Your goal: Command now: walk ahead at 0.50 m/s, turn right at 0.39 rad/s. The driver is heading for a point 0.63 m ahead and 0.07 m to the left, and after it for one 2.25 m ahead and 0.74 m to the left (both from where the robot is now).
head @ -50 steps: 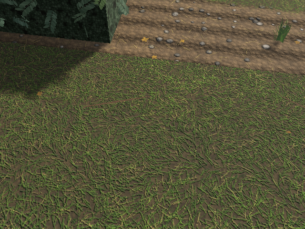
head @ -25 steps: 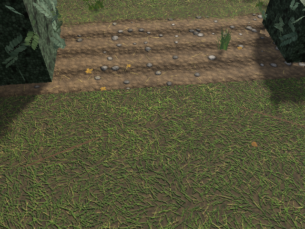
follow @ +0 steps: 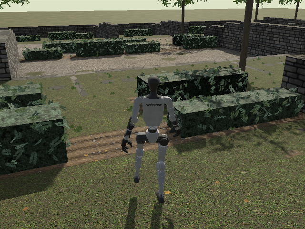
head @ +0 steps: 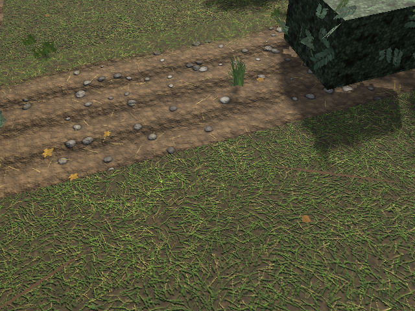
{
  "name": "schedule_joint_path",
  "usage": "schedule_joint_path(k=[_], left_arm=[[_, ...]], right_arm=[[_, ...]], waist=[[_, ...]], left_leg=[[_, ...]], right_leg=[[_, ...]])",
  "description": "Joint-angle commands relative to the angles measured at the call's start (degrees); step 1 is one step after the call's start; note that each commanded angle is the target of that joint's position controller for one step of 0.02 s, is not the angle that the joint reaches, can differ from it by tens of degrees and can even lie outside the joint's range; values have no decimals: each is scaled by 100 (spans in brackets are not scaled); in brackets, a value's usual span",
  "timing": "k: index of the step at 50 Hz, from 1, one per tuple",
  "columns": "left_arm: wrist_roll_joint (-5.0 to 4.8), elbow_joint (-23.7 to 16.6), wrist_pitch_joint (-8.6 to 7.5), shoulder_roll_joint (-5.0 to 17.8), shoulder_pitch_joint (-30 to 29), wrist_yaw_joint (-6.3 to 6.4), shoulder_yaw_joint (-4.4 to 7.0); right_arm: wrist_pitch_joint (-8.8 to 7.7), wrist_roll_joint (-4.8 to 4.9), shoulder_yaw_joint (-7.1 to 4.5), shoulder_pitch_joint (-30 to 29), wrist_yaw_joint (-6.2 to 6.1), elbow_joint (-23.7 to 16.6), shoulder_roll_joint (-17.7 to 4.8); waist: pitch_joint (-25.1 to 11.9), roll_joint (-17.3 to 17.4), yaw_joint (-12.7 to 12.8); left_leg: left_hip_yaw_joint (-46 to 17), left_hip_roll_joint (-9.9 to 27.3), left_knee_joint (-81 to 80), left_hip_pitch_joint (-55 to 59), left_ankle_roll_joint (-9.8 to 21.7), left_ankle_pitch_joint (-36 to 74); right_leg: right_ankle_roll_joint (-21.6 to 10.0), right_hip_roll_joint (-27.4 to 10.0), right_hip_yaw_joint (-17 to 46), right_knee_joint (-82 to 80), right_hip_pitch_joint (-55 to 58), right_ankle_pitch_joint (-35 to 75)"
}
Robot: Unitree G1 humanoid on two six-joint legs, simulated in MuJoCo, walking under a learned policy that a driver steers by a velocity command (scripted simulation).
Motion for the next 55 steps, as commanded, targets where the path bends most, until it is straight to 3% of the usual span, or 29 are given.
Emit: schedule_joint_path(k=[1, 3, 6, 9, 10, 11, 12, 13, 14, 15, 16, 17, 18, 19, 20, 22, 24, 30, 32, 34, 35, 36, 37, 38, 40, 41, 44, 48, 55], left_arm=[[46, -278, -45, 754, 97, 87, 115], [126, -304, -48, 779, 344, 159, 116], [220, -366, -62, 822, 476, 220, 155], [199, -237, -41, 644, 465, 213, 111], [146, -222, -37, 703, 345, 197, 127], [-29, -268, -1, 777, 39, 152, 201], [-109, -251, 9, 372, -87, 102, 174], [-426, -429, -23, 175, 1129, 175, 114], [-390, -326, -42, 432, 1046, 229, 77], [-185, -491, 19, 585, 499, 213, 30], [111, -478, 37, 614, -107, 175, 53], [225, -623, 48, 786, -457, 25, 124], [202, -674, 143, 615, -738, -72, 108], [186, -761, 257, 428, -999, -178, 48], [203, -735, 296, 293, -1108, -246, 13], [153, -770, 233, 28, -1243, -324, -98], [35, -783, 186, -44, -1640, -352, -167], [-1, -1153, 144, 124, -3003, -306, -186], [-4, -1132, 89, 112, -2887, -290, -173], [84, -773, -26, 170, -1934, -206, -94], [210, -541, -115, 443, -945, -124, 1], [258, -437, -102, 1015, -226, -38, 141], [-15, -388, 3, 983, -251, -62, 191], [-82, -478, 21, 683, -714, -82, 112], [-58, -625, -17, 217, -1476, -77, -8], [-69, -654, -35, 177, -1655, -38, -15], [-69, -690, -99, 343, -1656, -16, 47], [-101, -696, -17, 464, -1667, 50, 68], [-55, -802, 308, 811, -1597, 58, 195]], right_arm=[[-111, -11, 21, -650, 94, -472, -227], [-153, -25, 56, -878, 124, -606, -248], [-307, 94, 88, -1166, 44, -719, -253], [-387, 146, 56, 257, -123, -240, -222], [-341, 136, -27, 1325, -185, 173, -381], [-271, 95, -148, 2370, -195, 489, -581], [-269, -25, -199, 2985, -136, 800, -914], [-380, -107, -109, 2997, -64, 766, -1009], [-398, 66, -156, 2964, -26, 724, -839], [-431, 158, -204, 2473, -105, 610, -923], [-491, 138, -122, 2065, -214, 538, -536], [-581, 109, 55, 1706, -256, 457, -300], [-664, 15, 86, 1454, -278, 594, -330], [-670, 27, 120, 1444, -248, 712, -295], [-694, 41, 139, 1506, -224, 774, -238], [-668, 155, 180, 1565, -190, 823, -113], [-610, 249, 191, 1695, -170, 835, -92], [-373, 175, 166, 2508, -221, 1005, -240], [-320, 127, 151, 2593, -262, 1054, -320], [-279, 204, 169, 2571, -287, 1100, -279], [-309, 258, 208, 2487, -293, 973, -173], [-357, 392, 346, 2777, -282, 736, 383], [-287, 296, 189, 2658, -360, 769, -95], [-220, 215, 122, 2347, -385, 737, -212], [-114, 240, 108, 2048, -361, 669, -19], [-23, 172, 74, 2091, -338, 679, -19], [140, 164, 56, 2067, -284, 545, 91], [254, 120, 165, 1305, -155, 47, 247], [361, 129, 163, 1042, -142, -445, -103]], waist=[[388, -562, 39], [532, -649, 208], [772, -521, 408], [250, -283, -127], [-126, -137, -623], [-547, 22, -1301], [-491, 816, -1478], [-1423, 1329, -526], [-1774, 1346, -854], [-1733, 1284, -861], [-1379, 619, -854], [-867, 153, -556], [-210, 232, -265], [227, 240, -147], [302, 488, -167], [-14, 745, -119], [-134, 550, -256], [339, 144, -750], [366, 175, -703], [57, -21, -303], [-565, -257, 75], [-1353, -1272, 141], [-1343, -1048, 184], [-595, -547, -45], [68, -536, -389], [205, -616, -575], [-103, -715, -764], [-287, -897, -648], [-224, -830, -524]], left_leg=[[176, -109, -125, -214, 141, 932], [104, -135, -194, -518, 154, 849], [112, -80, -1126, -328, 91, 887], [251, 59, -2354, 1865, 129, 1868], [255, 89, -2652, 2751, 177, 2174], [18, 293, -2973, 4107, 260, 2234], [-245, 767, -2218, 5267, 527, 3382], [-907, 1675, 178, 6983, 645, 6246], [-1539, 2056, 49, 7479, 1037, 5774], [-2070, 2129, -982, 6641, 1590, 1419], [-2380, 1992, -1718, 5306, 1564, -899], [-2297, 1757, -2177, 3985, 1436, -1432], [-2244, 1804, -2368, 2651, 1524, -688], [-1608, 1337, -2711, 1788, 1424, -752], [-1191, 1012, -2856, 1470, 1398, -297], [-700, 785, -2814, 1604, 1346, 590], [-391, 653, -2850, 1825, 1191, 820], [-545, 880, -2875, 3395, 1112, -179], [-514, 926, -2616, 3609, 1072, 38], [-261, 621, -1450, 3449, 877, 989], [-9, 333, -187, 2684, 730, 442], [535, -403, 1744, 980, 460, -2705], [379, -772, 2649, 296, 400, -4609], [39, -469, 2902, 135, 400, -4429], [35, -194, 2419, 457, 331, -3808], [80, -158, 2135, 790, 251, -3509], [315, -346, 1848, 1155, 139, -2871], [722, -450, 978, 1522, 196, -1907], [674, -468, -279, 1862, 481, -3175]], right_leg=[[-916, -1168, 1345, -75, -734, 1229], [-907, -1178, 1547, 339, -487, 1309], [-702, -1067, 1481, 817, -183, 1502], [-453, -561, 930, 2461, -211, 2167], [-430, -488, 787, 3686, -189, 2645], [-292, -215, 476, 5441, -938, 2351], [-84, 653, 78, 7971, -2466, -1791], [90, 394, 388, 8666, -3880, -2210], [66, 150, 290, 8657, -5017, -1622], [99, -141, 80, 8333, -5556, -782], [57, -412, 142, 7874, -5193, 83], [57, -540, 165, 6718, -4669, 653], [245, -728, 354, 5565, -4142, 906], [354, -944, 92, 4369, -3616, 1075], [429, -925, -224, 3727, -3212, 1485], [427, -1028, -422, 2730, -2712, 2202], [346, -973, -648, 1862, -2283, 2639], [200, -802, -907, 494, -2715, 2097], [131, -671, -969, 64, -2313, 1675], [-19, -483, -945, -695, -841, 1925], [-268, -1129, -256, -637, 598, 2340], [-946, -2846, 1567, -565, 2273, 4015], [-1365, -3324, 2223, -882, 1909, 4839], [-1266, -3046, 1415, -946, 1222, 5087], [-743, -2496, 317, -1287, 82, 5431], [-579, -2272, -93, -1430, -420, 5492], [-524, -2097, -744, -1364, -694, 6020], [-342, -1905, -1407, -1062, -889, 6082], [-230, -2332, -1190, -135, -613, 4803]])
Keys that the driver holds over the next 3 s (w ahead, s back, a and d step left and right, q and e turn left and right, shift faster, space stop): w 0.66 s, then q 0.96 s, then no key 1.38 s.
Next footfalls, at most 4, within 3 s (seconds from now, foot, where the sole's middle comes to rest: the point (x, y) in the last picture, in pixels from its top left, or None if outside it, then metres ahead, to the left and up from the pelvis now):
0.24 left None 0.34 0.16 -0.94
0.70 right None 0.53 -0.04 -0.94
1.14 left None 0.56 0.14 -0.94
1.78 right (248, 303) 0.60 -0.04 -0.94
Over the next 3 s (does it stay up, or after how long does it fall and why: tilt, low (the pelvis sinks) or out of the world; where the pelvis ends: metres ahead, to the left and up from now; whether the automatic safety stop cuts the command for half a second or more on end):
stays up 0.49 0.01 -0.16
